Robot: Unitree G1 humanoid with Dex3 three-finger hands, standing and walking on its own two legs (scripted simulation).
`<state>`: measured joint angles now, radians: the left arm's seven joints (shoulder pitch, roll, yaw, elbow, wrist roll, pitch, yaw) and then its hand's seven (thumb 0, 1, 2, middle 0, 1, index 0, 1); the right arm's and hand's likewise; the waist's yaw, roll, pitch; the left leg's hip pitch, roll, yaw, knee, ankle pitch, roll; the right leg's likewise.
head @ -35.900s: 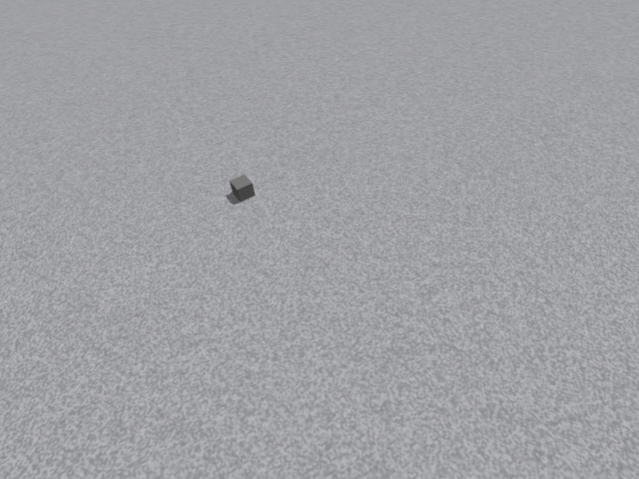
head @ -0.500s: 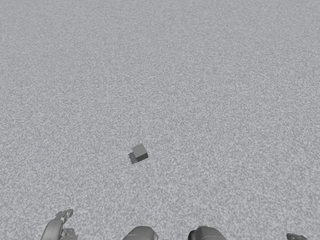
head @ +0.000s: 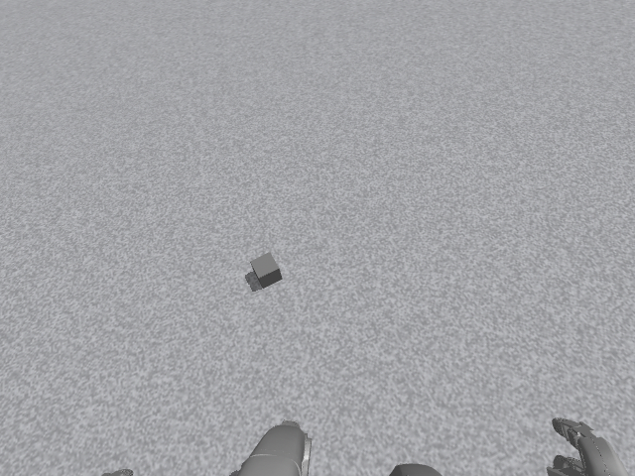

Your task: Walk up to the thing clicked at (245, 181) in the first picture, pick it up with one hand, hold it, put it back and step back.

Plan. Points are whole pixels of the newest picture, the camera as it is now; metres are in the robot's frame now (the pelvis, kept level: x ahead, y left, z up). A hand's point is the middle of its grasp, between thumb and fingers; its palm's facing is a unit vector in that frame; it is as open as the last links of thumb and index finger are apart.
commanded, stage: step back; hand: left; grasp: from above
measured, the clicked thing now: (266, 270) +0.78 +0.29 -0.71
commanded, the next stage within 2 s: stand in 1.78 s
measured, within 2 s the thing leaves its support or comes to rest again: neither
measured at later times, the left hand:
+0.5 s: hand out of the picture -0.07 +0.27 -0.13, palm faces +0.05 -0.92 -0.40, open 7.4 cm
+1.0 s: hand out of the picture -0.26 +0.27 -0.13, palm faces +0.12 -0.90 -0.43, open 7.4 cm
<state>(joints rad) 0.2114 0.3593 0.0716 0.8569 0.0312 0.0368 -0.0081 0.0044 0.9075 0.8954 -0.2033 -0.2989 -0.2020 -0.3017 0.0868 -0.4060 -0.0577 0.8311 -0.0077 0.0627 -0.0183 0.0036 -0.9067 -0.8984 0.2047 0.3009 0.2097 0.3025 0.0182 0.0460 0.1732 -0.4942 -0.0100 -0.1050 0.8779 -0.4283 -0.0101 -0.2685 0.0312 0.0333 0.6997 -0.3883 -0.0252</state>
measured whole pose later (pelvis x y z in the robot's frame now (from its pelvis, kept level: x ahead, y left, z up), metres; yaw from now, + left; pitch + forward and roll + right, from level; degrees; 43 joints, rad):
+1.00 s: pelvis -0.30 -0.02 +0.01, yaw +7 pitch -3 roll +1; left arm 0.22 0.40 0.07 0.94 0.03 0.02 0.00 0.00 0.90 0.90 -0.20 -0.30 -0.20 -0.30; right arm 0.24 -0.38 -0.06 1.00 -0.04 0.03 0.02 0.01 -0.91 -0.90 0.20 0.30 0.21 0.30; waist 0.01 0.00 0.07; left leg -0.21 -0.03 -0.04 0.59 -0.34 0.02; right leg -0.38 -0.04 0.01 0.78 -0.45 -0.01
